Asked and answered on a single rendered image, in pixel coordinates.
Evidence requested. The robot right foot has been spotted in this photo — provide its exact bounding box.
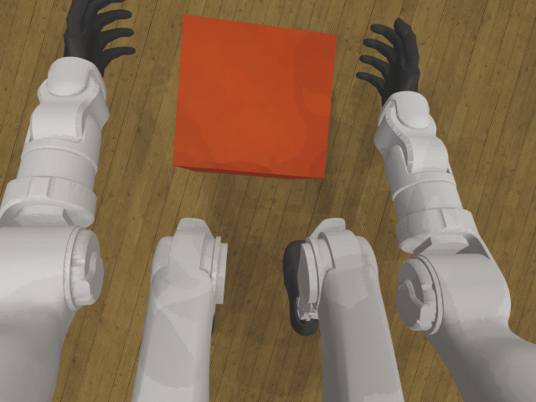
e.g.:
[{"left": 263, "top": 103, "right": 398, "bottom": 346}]
[{"left": 283, "top": 240, "right": 319, "bottom": 336}]

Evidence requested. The robot left shin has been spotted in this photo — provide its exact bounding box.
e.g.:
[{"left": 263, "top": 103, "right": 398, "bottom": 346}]
[{"left": 150, "top": 218, "right": 216, "bottom": 314}]

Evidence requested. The robot left forearm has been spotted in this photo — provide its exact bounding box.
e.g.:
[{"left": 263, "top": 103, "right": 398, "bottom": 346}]
[{"left": 0, "top": 57, "right": 110, "bottom": 228}]

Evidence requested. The robot right forearm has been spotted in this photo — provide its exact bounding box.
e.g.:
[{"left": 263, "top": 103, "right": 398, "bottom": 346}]
[{"left": 374, "top": 91, "right": 511, "bottom": 319}]

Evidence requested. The right robot upper arm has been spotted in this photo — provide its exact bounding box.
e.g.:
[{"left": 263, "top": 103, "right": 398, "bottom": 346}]
[{"left": 395, "top": 254, "right": 536, "bottom": 402}]

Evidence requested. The carton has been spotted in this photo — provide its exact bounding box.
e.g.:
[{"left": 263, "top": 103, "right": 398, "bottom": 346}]
[{"left": 173, "top": 14, "right": 337, "bottom": 179}]

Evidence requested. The right robot hand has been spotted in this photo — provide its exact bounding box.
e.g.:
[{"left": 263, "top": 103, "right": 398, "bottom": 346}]
[{"left": 356, "top": 18, "right": 420, "bottom": 106}]

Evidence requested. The left robot upper arm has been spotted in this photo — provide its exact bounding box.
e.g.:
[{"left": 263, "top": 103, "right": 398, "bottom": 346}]
[{"left": 0, "top": 225, "right": 104, "bottom": 402}]

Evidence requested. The left robot hand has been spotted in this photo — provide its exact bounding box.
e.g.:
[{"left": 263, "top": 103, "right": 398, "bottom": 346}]
[{"left": 63, "top": 0, "right": 136, "bottom": 78}]

